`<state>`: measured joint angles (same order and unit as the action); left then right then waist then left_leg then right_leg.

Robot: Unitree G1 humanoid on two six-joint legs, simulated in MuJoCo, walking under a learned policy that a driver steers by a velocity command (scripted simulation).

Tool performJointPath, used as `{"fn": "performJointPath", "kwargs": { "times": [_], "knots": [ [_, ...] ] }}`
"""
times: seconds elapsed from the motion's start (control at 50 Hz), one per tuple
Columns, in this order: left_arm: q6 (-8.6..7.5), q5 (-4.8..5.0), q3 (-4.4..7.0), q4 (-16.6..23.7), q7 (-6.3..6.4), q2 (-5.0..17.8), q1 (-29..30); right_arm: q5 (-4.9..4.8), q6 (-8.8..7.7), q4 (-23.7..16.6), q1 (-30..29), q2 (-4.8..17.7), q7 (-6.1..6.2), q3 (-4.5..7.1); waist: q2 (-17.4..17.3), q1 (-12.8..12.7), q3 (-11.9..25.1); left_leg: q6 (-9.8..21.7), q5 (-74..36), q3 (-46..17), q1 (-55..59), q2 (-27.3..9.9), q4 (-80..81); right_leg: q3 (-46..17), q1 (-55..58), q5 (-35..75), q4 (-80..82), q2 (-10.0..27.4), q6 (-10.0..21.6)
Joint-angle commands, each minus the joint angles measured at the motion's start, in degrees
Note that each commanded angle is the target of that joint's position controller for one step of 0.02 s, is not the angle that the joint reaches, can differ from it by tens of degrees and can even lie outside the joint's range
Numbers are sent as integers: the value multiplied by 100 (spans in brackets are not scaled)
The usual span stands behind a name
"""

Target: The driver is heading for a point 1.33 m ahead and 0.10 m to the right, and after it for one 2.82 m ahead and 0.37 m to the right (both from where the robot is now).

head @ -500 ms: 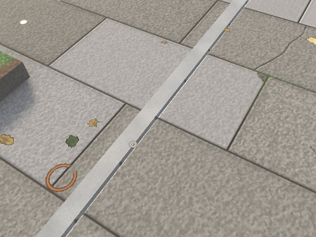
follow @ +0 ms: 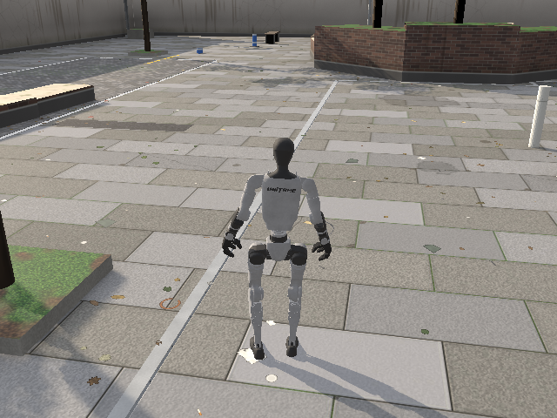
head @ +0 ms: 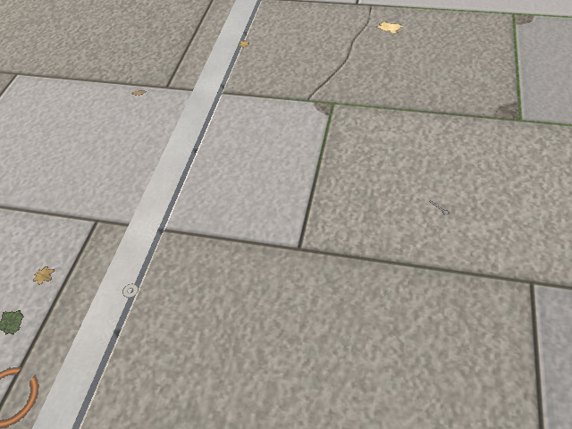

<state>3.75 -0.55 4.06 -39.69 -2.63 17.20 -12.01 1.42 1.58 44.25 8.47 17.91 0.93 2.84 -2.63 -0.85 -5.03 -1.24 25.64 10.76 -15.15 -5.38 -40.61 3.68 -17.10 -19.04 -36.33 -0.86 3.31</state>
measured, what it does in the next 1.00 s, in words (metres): walks ahead, turning right: left foot, then right foot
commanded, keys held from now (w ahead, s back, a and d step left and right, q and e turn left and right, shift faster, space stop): e+shift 0.08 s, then w+e+shift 0.24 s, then w+shift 0.44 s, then w+q+shift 0.24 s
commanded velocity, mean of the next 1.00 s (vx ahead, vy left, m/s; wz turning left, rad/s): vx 0.69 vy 0.00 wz -0.41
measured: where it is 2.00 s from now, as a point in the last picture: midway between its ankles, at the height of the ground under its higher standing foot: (406, 136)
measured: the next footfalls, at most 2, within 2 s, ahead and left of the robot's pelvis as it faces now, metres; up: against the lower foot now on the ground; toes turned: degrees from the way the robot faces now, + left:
left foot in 0.52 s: +0.28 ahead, +0.05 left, +0.00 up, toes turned -26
right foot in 0.96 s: +0.56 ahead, -0.32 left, +0.00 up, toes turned -22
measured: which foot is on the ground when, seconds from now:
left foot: up 0.00-0.50, down 0.52-0.94, up 0.96-1.00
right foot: down 0.00-0.52, up 0.54-0.94, down 0.96-1.00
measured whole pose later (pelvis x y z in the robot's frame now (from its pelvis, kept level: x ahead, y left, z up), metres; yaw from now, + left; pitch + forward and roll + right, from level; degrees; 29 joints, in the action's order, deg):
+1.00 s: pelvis +0.46 -0.17 -0.01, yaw -20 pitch +3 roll +0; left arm -4.8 -3.8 -1.1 -35.6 -1.0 15.2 1.5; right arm -0.2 -4.8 54.7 32.1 14.3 -0.4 1.3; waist 0.7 6.2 -2.2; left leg 5.1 25.7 -4.9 -1.4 1.1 -48.4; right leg 2.9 -31.7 -8.9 -37.4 0.2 3.1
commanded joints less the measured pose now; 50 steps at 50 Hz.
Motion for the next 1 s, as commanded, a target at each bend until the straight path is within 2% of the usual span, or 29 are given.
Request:
{"fn": "performJointPath", "kwargs": {
  "times": [0.02,0.04,0.06,0.08,0.12,0.16,0.24,0.32,0.4,0.46,0.48,0.5,0.52,0.54,0.56,0.58,0.6,0.64,0.66,0.74,0.8,0.84,0.88,0.9,0.92,0.94,0.96,0.98,1.0],
  "knots": [
    [-149,15,503,199,105,1713,-1275,115,28,-833,-524,373,30,33,1396,-545,852,-182,1378,-1240,-2367,564,-2483,-3787,1731,2706,1942,2209,1548],
    [-116,27,423,238,153,1445,-965,47,18,-765,-427,419,20,48,1060,-335,623,-129,833,-1413,-2438,443,-2640,-3310,1497,2151,1893,1917,1504],
    [-64,41,355,322,200,1204,-483,-15,-39,-678,-345,494,6,72,771,-106,352,-105,146,-1470,-2356,286,-2412,-2816,1207,1747,1931,1498,1241],
    [-44,90,306,426,233,1058,-138,23,-75,-656,-326,567,6,95,815,8,347,-113,-252,-1458,-2236,261,-2212,-2570,1123,1778,1922,1184,1027],
    [-69,71,279,464,181,958,-246,186,-63,-534,-62,652,-103,111,805,-40,857,-154,-689,-1386,-1935,335,-2154,-2583,1175,-327,2233,843,972],
    [-136,45,301,405,120,1052,-463,187,-56,-590,-233,614,-201,107,820,-127,657,-211,-796,-1382,-2213,396,-1802,-3013,1157,-1713,2558,827,1003],
    [-295,-13,326,271,151,1162,-857,161,-185,-649,-626,543,-226,68,869,-307,359,-354,-1155,-1457,-2557,476,-942,-3347,1236,-1666,2594,770,1044],
    [-419,3,326,269,150,1200,-921,87,-286,-792,-1048,519,-222,15,937,-407,270,-441,-1302,-1503,-2396,592,-203,-3552,997,-1288,2399,621,1076],
    [-555,12,263,231,110,1100,-925,39,-391,-917,-1238,479,-223,-50,1014,-491,269,-272,-1477,-1344,-1727,562,525,-3556,701,-903,2283,668,1044],
    [-637,-2,207,206,111,1050,-695,-23,-479,-904,-839,512,-186,-42,956,-201,237,34,-1539,-1239,-360,525,1108,-3599,66,-723,2330,736,931],
    [-655,-8,183,176,119,1021,-632,-6,-519,-823,-458,573,-144,-9,819,36,273,155,-1519,-1201,320,537,1361,-3494,-185,-488,2098,649,848],
    [-710,-2,120,151,122,885,-596,54,-580,-636,262,764,-78,72,531,387,561,278,-1214,-1287,1367,516,1428,-3192,-555,148,1356,402,711],
    [-805,40,17,185,115,594,-486,166,-650,-478,1296,1216,6,214,-327,909,1108,488,35,-2347,2509,-358,1849,-2402,-1119,525,-432,-86,509],
    [-862,186,-96,438,122,211,-575,244,-606,-408,1738,1849,19,380,-1654,829,1624,1029,2403,-5191,3410,-1604,2830,-1442,-2487,-789,-2163,-887,203],
    [-786,72,-107,321,212,497,-415,213,-589,-396,1365,1418,-45,340,-737,634,1008,1128,2627,-5768,2826,-1789,2921,-1332,-3216,-492,-3096,-501,245],
    [-765,-69,-77,279,178,651,-140,147,-600,-449,1207,977,-91,230,-59,574,697,1040,2118,-4997,2432,-1494,2714,-1391,-3263,-37,-3363,-290,264],
    [-778,-148,-87,260,92,638,-62,131,-635,-421,1147,748,-125,166,108,478,617,954,1597,-4260,2149,-1165,2713,-1378,-3173,271,-3281,-126,245],
    [-741,-241,-115,284,-48,564,73,83,-725,-233,1315,572,-111,87,-248,363,362,869,1083,-3486,1665,-750,3038,-1349,-3021,478,-2989,42,171],
    [-716,-235,-142,305,-80,510,155,51,-771,-140,1406,555,-118,79,-365,339,237,887,780,-3284,1556,-645,3145,-1306,-3053,553,-2927,46,125],
    [-699,-241,-237,602,-118,412,984,-64,-877,143,1803,471,-161,52,-212,373,-145,1057,-739,-2498,1431,-486,3567,-928,-3554,1081,-2379,109,-23],
    [-741,-245,-410,940,-198,209,1845,-120,-901,314,1937,324,-169,-8,-198,438,-310,1094,-2445,-2020,813,-232,3920,-67,-2590,1720,-901,335,-112],
    [-770,-188,-492,1025,-222,99,2051,-127,-910,458,2068,566,-133,40,-196,431,-306,1120,-3677,-1961,757,-385,4068,63,-1762,1905,-311,230,-14],
    [-779,-177,-455,947,-119,246,1792,-137,-881,550,1997,887,-116,96,-270,188,-21,1105,-5618,-1830,1170,-460,3516,82,-1021,1652,62,-24,113],
    [-784,-186,-387,824,-26,425,1404,-126,-874,607,2033,1016,-103,118,-369,-29,370,1032,-6881,-1786,1387,-498,2885,63,-379,1378,105,-221,168],
    [-792,-183,-274,565,82,679,526,-77,-842,664,2033,1146,-89,144,-459,-466,940,948,-7427,-1782,1366,-503,1781,-26,654,954,122,-377,234],
    [-798,-181,-163,197,193,877,-648,-88,-806,645,1823,1181,-87,153,-348,-1092,1469,858,-6759,-1716,737,-323,324,-208,2076,973,380,-161,267],
    [-817,-310,12,-22,326,1312,-1608,-56,-827,515,1831,764,-96,72,179,-1326,2143,877,-4678,-1582,-398,71,-1490,-1296,3465,-693,383,974,294],
    [-840,-517,90,-24,333,1596,-1624,-254,-817,303,2458,-235,-125,-118,1629,-645,2868,832,109,-1555,-2037,658,-3446,-4033,4452,-2843,1107,2681,588],
    [-799,-341,71,41,296,1344,-1336,-273,-751,212,1966,414,-132,10,1308,-759,2622,937,-329,-1718,-2459,626,-3919,-5056,3752,-3260,2067,2645,592]
  ]
}}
